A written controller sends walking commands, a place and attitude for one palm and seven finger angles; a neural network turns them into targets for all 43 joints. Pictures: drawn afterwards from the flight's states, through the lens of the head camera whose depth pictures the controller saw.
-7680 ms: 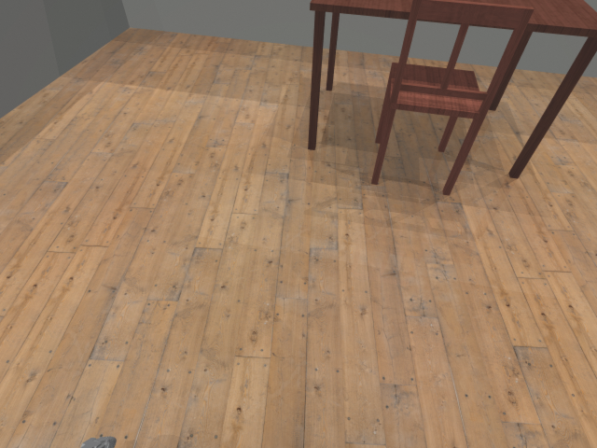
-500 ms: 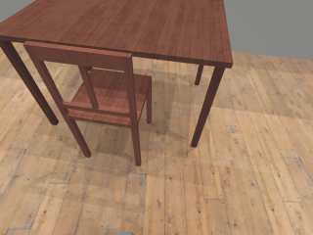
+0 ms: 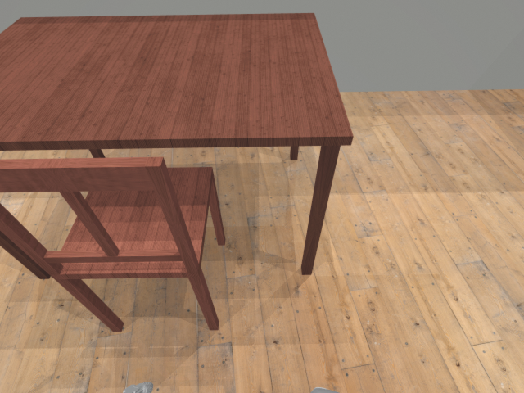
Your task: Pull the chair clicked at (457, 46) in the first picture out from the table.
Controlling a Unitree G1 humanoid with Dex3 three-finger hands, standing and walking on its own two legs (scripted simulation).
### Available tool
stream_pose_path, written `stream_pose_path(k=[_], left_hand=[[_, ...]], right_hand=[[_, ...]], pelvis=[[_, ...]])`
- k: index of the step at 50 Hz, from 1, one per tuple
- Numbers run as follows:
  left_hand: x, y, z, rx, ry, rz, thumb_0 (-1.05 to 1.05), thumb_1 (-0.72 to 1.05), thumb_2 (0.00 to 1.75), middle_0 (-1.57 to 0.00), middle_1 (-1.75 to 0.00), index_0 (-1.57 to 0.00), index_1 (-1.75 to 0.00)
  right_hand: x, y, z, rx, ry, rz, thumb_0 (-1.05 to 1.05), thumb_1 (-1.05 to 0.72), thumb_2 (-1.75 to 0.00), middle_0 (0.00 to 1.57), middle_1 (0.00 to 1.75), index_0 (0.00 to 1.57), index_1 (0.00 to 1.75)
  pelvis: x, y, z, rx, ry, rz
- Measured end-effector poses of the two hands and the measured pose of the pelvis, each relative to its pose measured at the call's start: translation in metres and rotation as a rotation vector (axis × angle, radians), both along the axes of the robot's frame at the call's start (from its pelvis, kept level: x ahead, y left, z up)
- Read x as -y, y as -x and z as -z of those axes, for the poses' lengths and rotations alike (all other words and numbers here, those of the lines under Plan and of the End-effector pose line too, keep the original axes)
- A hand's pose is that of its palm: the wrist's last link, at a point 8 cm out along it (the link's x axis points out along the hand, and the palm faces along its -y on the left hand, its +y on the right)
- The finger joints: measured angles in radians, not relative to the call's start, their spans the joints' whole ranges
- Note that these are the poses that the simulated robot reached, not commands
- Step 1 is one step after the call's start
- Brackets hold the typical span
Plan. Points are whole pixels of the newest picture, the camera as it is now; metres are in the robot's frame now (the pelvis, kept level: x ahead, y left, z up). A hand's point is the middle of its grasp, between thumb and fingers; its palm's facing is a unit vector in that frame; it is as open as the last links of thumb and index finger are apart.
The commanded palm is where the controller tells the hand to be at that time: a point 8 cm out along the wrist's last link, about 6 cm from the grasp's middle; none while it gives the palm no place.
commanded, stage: come to a stop and stand still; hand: left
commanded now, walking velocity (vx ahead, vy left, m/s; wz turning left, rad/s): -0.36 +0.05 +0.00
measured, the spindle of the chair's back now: (93, 224) +0.47 +0.39 -0.09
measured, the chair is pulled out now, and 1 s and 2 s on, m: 0.00 0.00 0.00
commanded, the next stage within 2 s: look again from close up in 1.08 s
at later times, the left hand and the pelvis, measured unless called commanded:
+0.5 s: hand out of the picture +0.06 +0.26 -0.17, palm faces +0.08 -0.96 -0.27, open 7.4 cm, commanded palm none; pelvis +0.00 +0.05 -0.01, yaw +0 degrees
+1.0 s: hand out of the picture -0.04 +0.27 -0.17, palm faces +0.05 -0.98 -0.19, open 7.4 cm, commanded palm none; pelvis -0.03 +0.10 +0.00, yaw +1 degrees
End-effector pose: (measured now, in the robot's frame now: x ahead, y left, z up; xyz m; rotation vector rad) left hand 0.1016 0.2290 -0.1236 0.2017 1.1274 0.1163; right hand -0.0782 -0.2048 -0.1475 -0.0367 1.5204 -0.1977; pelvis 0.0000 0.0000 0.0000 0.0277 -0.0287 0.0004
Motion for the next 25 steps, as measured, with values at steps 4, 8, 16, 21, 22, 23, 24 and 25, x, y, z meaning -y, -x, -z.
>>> stream_pose_path(k=[4, 8, 16, 21, 22, 23, 24, 25], left_hand=[[0.018, -0.025, 0.006, 0.013, -0.005, 0.011, 0.0, 0.91, 0.9, -0.2, -0.3, -0.2, -0.3], [0.028, -0.018, 0.006, -0.032, 0.002, -0.016, 0.0, 0.9, 0.9, -0.2, -0.3, -0.2, -0.3], [-0.009, 0.011, 0.004, -0.077, -0.033, -0.086, -0.01, 0.92, 0.9, -0.21, -0.3, -0.2, -0.3], [-0.044, 0.037, 0.015, -0.078, -0.044, -0.097, -0.01, 0.91, 0.9, -0.21, -0.3, -0.2, -0.3], [-0.052, 0.042, 0.018, -0.072, -0.044, -0.102, -0.01, 0.91, 0.9, -0.21, -0.3, -0.2, -0.3], [-0.06, 0.047, 0.019, -0.071, -0.044, -0.109, 0.0, 0.91, 0.9, -0.21, -0.3, -0.2, -0.3], [-0.066, 0.052, 0.018, -0.073, -0.046, -0.112, 0.0, 0.91, 0.9, -0.2, -0.3, -0.2, -0.3], [-0.072, 0.057, 0.017, -0.077, -0.05, -0.111, 0.0, 0.91, 0.9, -0.2, -0.3, -0.2, -0.3]], right_hand=[[0.003, -0.005, 0.008, -0.084, -0.029, 0.024, 0.0, -0.91, -0.89, 0.2, 0.3, 0.2, 0.3], [0.01, -0.037, 0.007, -0.067, -0.02, 0.01, 0.0, -0.91, -0.89, 0.2, 0.3, 0.2, 0.3], [0.018, -0.123, 0.002, 0.144, 0.033, -0.077, 0.0, -0.91, -0.89, 0.19, 0.3, 0.19, 0.3], [0.008, -0.157, -0.01, 0.323, 0.094, -0.11, 0.0, -0.91, -0.89, 0.19, 0.3, 0.19, 0.3], [0.005, -0.162, -0.011, 0.366, 0.108, -0.117, 0.0, -0.91, -0.89, 0.19, 0.3, 0.19, 0.3], [0.0, -0.164, -0.013, 0.397, 0.116, -0.126, 0.0, -0.91, -0.89, 0.19, 0.3, 0.19, 0.3], [-0.005, -0.166, -0.016, 0.421, 0.118, -0.133, 0.0, -0.91, -0.89, 0.19, 0.3, 0.19, 0.3], [-0.01, -0.167, -0.018, 0.441, 0.117, -0.137, 0.0, -0.92, -0.89, 0.19, 0.3, 0.19, 0.3]], pelvis=[[0.012, -0.023, 0.007, 0.003, 0.017, -0.009], [0.014, -0.029, 0.001, 0.002, 0.011, -0.021], [-0.003, -0.015, -0.001, -0.009, 0.01, -0.021], [-0.029, -0.005, 0.007, -0.002, 0.027, -0.017], [-0.036, -0.003, 0.011, 0.004, 0.033, -0.021], [-0.042, -0.002, 0.012, 0.016, 0.03, -0.019], [-0.047, 0.0, 0.012, 0.025, 0.028, -0.012], [-0.051, 0.002, 0.011, 0.031, 0.026, -0.005]])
